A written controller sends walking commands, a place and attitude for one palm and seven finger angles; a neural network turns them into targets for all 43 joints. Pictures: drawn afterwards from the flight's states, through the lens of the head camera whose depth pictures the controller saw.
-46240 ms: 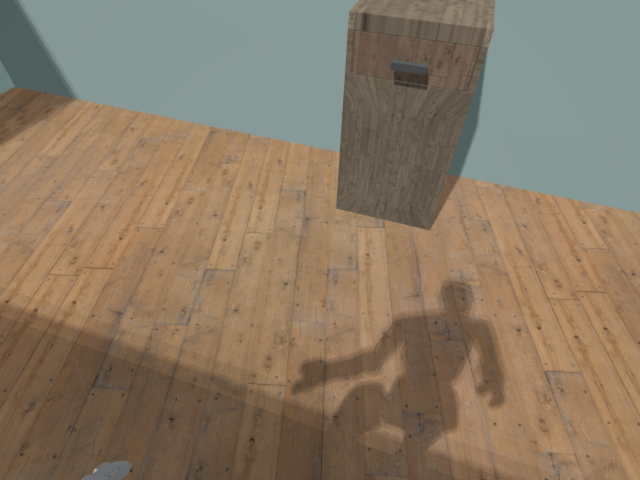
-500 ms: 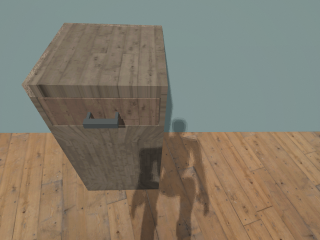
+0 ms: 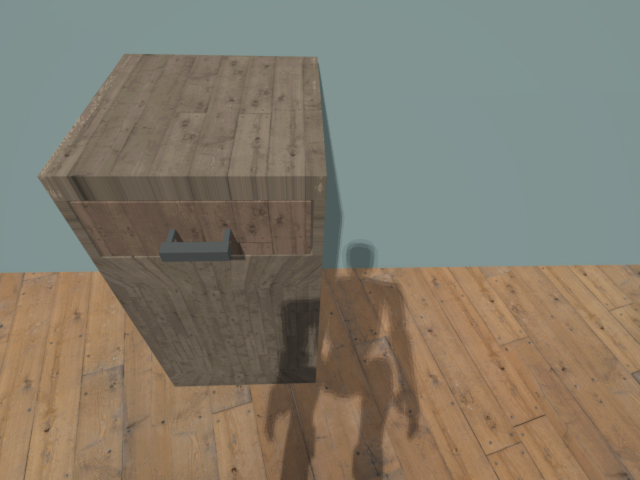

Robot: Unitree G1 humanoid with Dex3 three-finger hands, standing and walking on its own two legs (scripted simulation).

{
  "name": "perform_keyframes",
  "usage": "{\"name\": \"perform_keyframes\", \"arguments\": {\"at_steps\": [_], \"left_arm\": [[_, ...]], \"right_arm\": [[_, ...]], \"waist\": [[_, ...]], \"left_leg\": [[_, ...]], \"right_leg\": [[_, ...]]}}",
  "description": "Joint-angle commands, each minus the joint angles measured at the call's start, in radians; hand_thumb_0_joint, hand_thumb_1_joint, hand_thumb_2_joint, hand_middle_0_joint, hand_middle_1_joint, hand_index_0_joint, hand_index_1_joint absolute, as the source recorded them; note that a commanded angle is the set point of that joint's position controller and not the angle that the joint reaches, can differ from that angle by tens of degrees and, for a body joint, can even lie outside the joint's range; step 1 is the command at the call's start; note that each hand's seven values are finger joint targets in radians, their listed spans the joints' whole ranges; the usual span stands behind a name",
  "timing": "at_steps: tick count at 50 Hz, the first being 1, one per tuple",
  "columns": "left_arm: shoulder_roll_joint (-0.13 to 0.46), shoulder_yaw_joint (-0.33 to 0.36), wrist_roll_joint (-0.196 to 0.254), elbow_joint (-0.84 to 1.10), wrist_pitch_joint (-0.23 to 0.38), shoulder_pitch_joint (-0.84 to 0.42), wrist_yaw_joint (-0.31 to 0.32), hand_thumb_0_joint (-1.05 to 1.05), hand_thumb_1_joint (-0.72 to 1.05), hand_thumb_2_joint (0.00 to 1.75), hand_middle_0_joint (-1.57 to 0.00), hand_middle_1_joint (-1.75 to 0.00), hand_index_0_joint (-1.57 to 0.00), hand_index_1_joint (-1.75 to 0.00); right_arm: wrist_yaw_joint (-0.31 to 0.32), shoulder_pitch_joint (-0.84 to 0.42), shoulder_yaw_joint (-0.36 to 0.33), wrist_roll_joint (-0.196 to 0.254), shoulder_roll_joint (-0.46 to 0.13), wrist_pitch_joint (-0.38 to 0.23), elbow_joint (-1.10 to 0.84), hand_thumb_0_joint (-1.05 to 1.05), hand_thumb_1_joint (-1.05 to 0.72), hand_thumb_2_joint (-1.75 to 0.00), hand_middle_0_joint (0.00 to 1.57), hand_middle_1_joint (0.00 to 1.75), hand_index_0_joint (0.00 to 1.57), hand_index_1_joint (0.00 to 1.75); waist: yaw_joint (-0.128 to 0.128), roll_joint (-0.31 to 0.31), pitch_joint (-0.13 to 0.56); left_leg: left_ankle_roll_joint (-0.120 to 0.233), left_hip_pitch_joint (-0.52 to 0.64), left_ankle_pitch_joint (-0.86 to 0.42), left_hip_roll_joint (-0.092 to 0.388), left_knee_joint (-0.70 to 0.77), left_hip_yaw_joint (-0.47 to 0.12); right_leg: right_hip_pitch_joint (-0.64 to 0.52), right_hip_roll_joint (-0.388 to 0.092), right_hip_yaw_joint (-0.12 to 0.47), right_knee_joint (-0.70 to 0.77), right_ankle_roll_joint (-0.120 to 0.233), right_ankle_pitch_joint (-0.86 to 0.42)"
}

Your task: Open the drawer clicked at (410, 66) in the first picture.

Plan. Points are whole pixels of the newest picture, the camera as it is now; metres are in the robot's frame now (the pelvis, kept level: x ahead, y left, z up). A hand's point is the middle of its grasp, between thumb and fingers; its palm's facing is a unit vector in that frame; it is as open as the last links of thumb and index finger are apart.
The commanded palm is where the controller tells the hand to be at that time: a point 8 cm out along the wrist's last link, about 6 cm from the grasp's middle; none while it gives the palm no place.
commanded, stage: raise the hand with hooked fingers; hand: left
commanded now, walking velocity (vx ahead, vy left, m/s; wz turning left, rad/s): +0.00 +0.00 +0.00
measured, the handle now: (198, 242) +0.49 +0.25 -0.05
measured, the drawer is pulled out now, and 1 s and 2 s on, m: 0.00 0.00 0.00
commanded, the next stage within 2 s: move the hooked fingers above the handle in 1.90 s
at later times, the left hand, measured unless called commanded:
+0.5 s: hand out of the picture +0.12 +0.17 -0.08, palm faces -0.07 -0.11 -0.99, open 9.0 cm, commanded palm +0.14 +0.19 +0.00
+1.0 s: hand (218, 360) +0.26 +0.15 +0.00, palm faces +0.05 -0.10 -0.99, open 12.0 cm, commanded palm +0.23 +0.17 +0.06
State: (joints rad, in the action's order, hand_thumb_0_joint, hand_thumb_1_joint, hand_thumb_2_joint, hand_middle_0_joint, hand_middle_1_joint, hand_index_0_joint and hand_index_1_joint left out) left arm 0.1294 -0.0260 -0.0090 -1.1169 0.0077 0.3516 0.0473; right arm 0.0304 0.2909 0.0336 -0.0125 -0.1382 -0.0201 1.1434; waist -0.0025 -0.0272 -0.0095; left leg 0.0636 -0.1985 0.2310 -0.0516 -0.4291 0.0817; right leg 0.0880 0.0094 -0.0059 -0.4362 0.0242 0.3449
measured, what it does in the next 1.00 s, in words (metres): shifts its weight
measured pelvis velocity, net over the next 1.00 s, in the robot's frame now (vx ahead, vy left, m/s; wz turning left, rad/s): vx -0.01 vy -0.06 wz -0.15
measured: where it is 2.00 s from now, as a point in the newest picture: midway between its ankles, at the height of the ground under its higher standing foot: outside the picture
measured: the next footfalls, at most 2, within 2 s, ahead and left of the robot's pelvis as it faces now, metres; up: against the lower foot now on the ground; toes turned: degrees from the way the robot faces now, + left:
none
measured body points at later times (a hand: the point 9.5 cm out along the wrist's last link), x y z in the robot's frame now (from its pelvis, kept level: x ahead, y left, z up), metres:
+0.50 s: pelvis -0.04 -0.06 -0.04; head -0.03 -0.08 +0.41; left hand +0.12 +0.17 -0.03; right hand +0.20 -0.29 -0.11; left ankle +0.00 +0.08 -0.74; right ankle -0.07 -0.10 -0.74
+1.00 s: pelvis -0.01 -0.06 -0.03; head +0.01 -0.10 +0.42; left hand +0.25 +0.15 +0.06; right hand +0.13 -0.33 -0.14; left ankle +0.01 +0.10 -0.73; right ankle -0.07 -0.10 -0.74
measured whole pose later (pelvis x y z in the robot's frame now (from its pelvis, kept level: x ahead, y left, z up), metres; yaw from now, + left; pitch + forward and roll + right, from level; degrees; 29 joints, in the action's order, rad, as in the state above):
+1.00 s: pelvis -0.01 -0.06 -0.03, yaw -8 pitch +9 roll +3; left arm 0.36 -0.03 -0.96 -0.03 -0.06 0.27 0.37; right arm 0.03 0.14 -0.03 -0.03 -0.28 0.08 0.64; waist -0.04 0.04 0.12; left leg 0.03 -0.51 0.31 -0.05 -0.70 -0.08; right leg 0.46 0.12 0.10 -0.75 0.11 0.43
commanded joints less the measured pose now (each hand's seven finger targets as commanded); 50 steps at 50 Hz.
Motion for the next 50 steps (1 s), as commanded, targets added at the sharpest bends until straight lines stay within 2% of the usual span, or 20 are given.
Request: {"name": "perform_keyframes", "arguments": {"at_steps": [1, 2, 3, 4, 5, 7, 9, 12, 14, 17, 19, 21, 22, 24, 28, 32, 34, 39, 46, 50], "left_arm": [[0.366, -0.056, -0.122, 1.552, 0.181, -0.619, 0.054, 0.0, 0.88, 0.89, -0.2, -0.32, -0.2, -0.32], [0.312, 0.003, -0.139, 1.272, 0.101, -0.274, 0.132, 0.0, 0.85, 0.88, -0.2, -0.33, -0.2, -0.33], [0.257, 0.018, -0.09, 1.245, 0.038, -0.221, 0.19, 0.0, 0.83, 0.87, -0.21, -0.34, -0.21, -0.34], [0.065, -0.105, -0.124, 0.982, -0.074, 0.127, 0.195, 0.0, 0.81, 0.86, -0.21, -0.36, -0.21, -0.36], [0.075, -0.136, -0.147, 1.231, -0.062, -0.077, 0.206, 0.0, 0.78, 0.85, -0.21, -0.37, -0.21, -0.37], [0.104, -0.183, -0.333, 1.22, -0.063, -0.038, 0.245, 0.0, 0.74, 0.83, -0.21, -0.4, -0.21, -0.4], [0.16, -0.176, -0.529, 1.176, -0.07, -0.091, 0.299, 0.0, 0.69, 0.81, -0.22, -0.43, -0.22, -0.43], [0.1, -0.163, -0.807, 0.933, -0.084, 0.18, 0.369, 0.0, 0.62, 0.78, -0.22, -0.48, -0.22, -0.48], [0.144, -0.107, -0.924, 0.921, -0.068, 0.288, 0.376, 0.0, 0.57, 0.76, -0.22, -0.51, -0.22, -0.51], [0.31, 0.039, -1.032, 1.027, -0.028, 0.225, 0.419, 0.0, 0.5, 0.73, -0.23, -0.55, -0.23, -0.55], [0.362, 0.072, -1.081, 1.155, -0.034, 0.098, 0.47, 0.0, 0.46, 0.71, -0.23, -0.58, -0.23, -0.58], [0.385, 0.082, -1.114, 1.25, -0.053, -0.042, 0.527, 0.0, 0.41, 0.69, -0.24, -0.62, -0.24, -0.62], [0.4, 0.089, -1.127, 1.281, -0.055, -0.124, 0.551, 0.0, 0.39, 0.68, -0.24, -0.63, -0.24, -0.63], [0.408, 0.097, -1.12, 1.327, -0.035, -0.299, 0.584, 0.0, 0.34, 0.66, -0.24, -0.66, -0.24, -0.66], [0.372, 0.034, -1.007, 1.285, 0.029, -0.419, 0.536, 0.0, 0.25, 0.62, -0.25, -0.72, -0.25, -0.72], [0.346, -0.028, -0.958, 1.171, -0.009, -0.371, 0.422, 0.0, 0.15, 0.58, -0.25, -0.78, -0.25, -0.78], [0.358, -0.026, -0.959, 1.132, -0.06, -0.315, 0.364, 0.0, 0.11, 0.56, -0.26, -0.81, -0.26, -0.81], [0.466, 0.103, -0.953, 1.147, -0.117, -0.167, 0.28, 0.0, -0.01, 0.51, -0.27, -0.88, -0.27, -0.88], [0.442, 0.163, -0.964, 1.298, -0.051, -0.212, 0.36, 0.0, -0.17, 0.44, -0.28, -0.99, -0.28, -0.99], [0.41, 0.147, -0.96, 1.255, -0.099, -0.246, 0.407, 0.0, -0.27, 0.4, -0.28, -1.05, -0.28, -1.05]], "right_arm": [[0.031, 0.041, -0.062, 0.075, -0.292, -0.155, -0.471, 0.0, -0.9, -0.9, 0.2, 0.3, 0.2, 0.3], [0.077, -0.059, -0.034, 0.063, -0.203, -0.264, -0.384, 0.0, -0.9, -0.9, 0.2, 0.3, 0.2, 0.3], [0.087, -0.033, -0.066, 0.063, -0.197, -0.296, -0.312, 0.0, -0.9, -0.9, 0.2, 0.3, 0.2, 0.3], [0.08, -0.031, -0.063, 0.086, -0.151, -0.295, -0.317, 0.0, -0.9, -0.9, 0.2, 0.3, 0.2, 0.3], [0.065, -0.063, -0.062, 0.075, -0.171, -0.291, -0.421, 0.0, -0.9, -0.9, 0.2, 0.3, 0.2, 0.3], [0.06, -0.106, -0.062, 0.051, -0.224, -0.304, -0.484, 0.0, -0.9, -0.9, 0.2, 0.3, 0.2, 0.3], [0.04, -0.112, -0.069, 0.011, -0.25, -0.268, -0.537, 0.0, -0.9, -0.9, 0.2, 0.3, 0.2, 0.3], [-0.003, -0.202, -0.098, -0.038, -0.239, -0.15, -0.619, 0.0, -0.9, -0.9, 0.2, 0.3, 0.2, 0.3], [-0.042, -0.253, -0.099, -0.03, -0.232, -0.058, -0.665, 0.0, -0.9, -0.9, 0.2, 0.3, 0.2, 0.3], [-0.064, -0.327, -0.078, -0.013, -0.202, 0.024, -0.733, 0.0, -0.9, -0.9, 0.2, 0.3, 0.2, 0.3], [-0.068, -0.362, -0.078, -0.019, -0.195, 0.068, -0.766, 0.0, -0.9, -0.9, 0.2, 0.3, 0.2, 0.3], [-0.058, -0.365, -0.082, -0.026, -0.181, 0.099, -0.779, 0.0, -0.9, -0.9, 0.2, 0.3, 0.2, 0.3], [-0.049, -0.362, -0.084, -0.033, -0.175, 0.105, -0.772, 0.0, -0.9, -0.9, 0.2, 0.3, 0.2, 0.3], [-0.028, -0.369, -0.089, -0.046, -0.173, 0.105, -0.736, 0.0, -0.9, -0.9, 0.2, 0.3, 0.2, 0.3], [0.005, -0.366, -0.084, -0.035, -0.17, 0.06, -0.691, 0.0, -0.9, -0.9, 0.2, 0.3, 0.2, 0.3], [0.012, -0.36, -0.068, -0.023, -0.18, 0.037, -0.674, 0.0, -0.9, -0.9, 0.2, 0.3, 0.2, 0.3], [0.013, -0.349, -0.062, -0.009, -0.182, 0.044, -0.684, 0.0, -0.9, -0.9, 0.2, 0.3, 0.2, 0.3], [0.012, -0.339, -0.041, -0.008, -0.188, 0.076, -0.701, 0.0, -0.9, -0.9, 0.2, 0.3, 0.2, 0.3], [0.005, -0.338, -0.068, -0.013, -0.171, 0.047, -0.695, 0.0, -0.9, -0.9, 0.2, 0.3, 0.2, 0.3], [-0.005, -0.334, -0.094, -0.003, -0.188, 0.038, -0.673, 0.0, -0.9, -0.9, 0.2, 0.3, 0.2, 0.3]], "waist": [[0.082, 0.307, 0.365], [0.017, 0.456, 0.379], [0.031, 0.33, 0.298], [0.029, 0.193, 0.182], [0.024, 0.12, 0.112], [0.046, 0.013, 0.069], [0.07, -0.093, 0.082], [-0.027, -0.284, 0.079], [-0.11, -0.261, 0.132], [-0.165, -0.196, 0.23], [-0.172, 0.003, 0.256], [-0.15, 0.184, 0.319], [-0.13, 0.187, 0.36], [-0.065, 0.119, 0.371], [0.035, -0.006, 0.29], [0.026, -0.04, 0.246], [-0.008, -0.014, 0.25], [-0.087, -0.066, 0.338], [-0.084, -0.027, 0.323], [-0.063, -0.051, 0.342]], "left_leg": [[-0.01, 0.292, -0.545, 0.087, -0.005, -0.129], [-0.047, 0.432, -0.666, 0.143, 0.026, -0.142], [-0.08, 0.309, -0.534, 0.15, 0.046, -0.158], [-0.04, 0.194, -0.38, 0.137, 0.06, -0.167], [-0.044, 0.069, -0.258, 0.122, 0.039, -0.173], [-0.021, -0.061, -0.016, 0.082, -0.057, -0.148], [-0.01, -0.125, -0.025, 0.048, -0.163, -0.153], [-0.028, -0.287, -0.02, 0.023, -0.246, -0.113], [-0.042, -0.349, -0.029, 0.007, -0.25, -0.07], [-0.05, -0.461, -0.028, -0.014, -0.283, -0.043], [-0.052, -0.423, -0.027, -0.027, -0.289, -0.04], [-0.042, -0.322, -0.071, -0.026, -0.316, -0.039], [-0.036, -0.299, -0.087, -0.025, -0.344, -0.047], [-0.024, -0.305, -0.063, -0.017, -0.401, -0.077], [-0.011, -0.362, 0.04, -0.007, -0.445, -0.109], [-0.015, -0.38, 0.065, -0.01, -0.392, -0.105], [-0.019, -0.364, 0.035, -0.015, -0.349, -0.104], [-0.033, -0.377, -0.055, -0.025, -0.273, -0.108], [-0.025, -0.367, -0.046, -0.042, -0.267, -0.135], [-0.02, -0.343, -0.06, -0.047, -0.267, -0.126]], "right_leg": [[0.201, -0.02, 0.076, -0.061, 0.029, -0.435], [0.258, -0.012, -0.013, -0.193, 0.034, -0.122], [0.334, -0.003, -0.029, -0.22, 0.012, 0.016], [0.371, -0.005, -0.037, -0.236, 0.005, 0.044], [0.338, -0.018, -0.045, -0.191, 0.006, 0.01], [0.392, -0.002, -0.033, -0.113, 0.021, -0.037], [0.478, 0.013, 0.011, -0.122, 0.032, -0.018], [0.54, 0.026, 0.042, -0.164, 0.036, 0.032], [0.435, 0.01, 0.103, -0.184, 0.053, -0.1], [0.328, -0.015, 0.191, -0.236, 0.048, -0.224], [0.33, -0.01, 0.236, -0.24, 0.061, -0.195], [0.361, 0.004, 0.243, -0.246, 0.075, -0.21], [0.368, 0.004, 0.262, -0.251, 0.073, -0.236], [0.397, -0.013, 0.309, -0.232, 0.056, -0.241], [0.418, -0.04, 0.34, -0.18, 0.005, -0.208], [0.379, -0.062, 0.324, -0.127, -0.026, -0.207], [0.32, -0.062, 0.316, -0.112, -0.028, -0.243], [0.073, -0.085, 0.307, -0.176, -0.056, -0.641], [0.1, -0.075, 0.292, -0.198, -0.042, -0.701], [0.133, -0.056, 0.245, -0.204, -0.039, -0.666]]}}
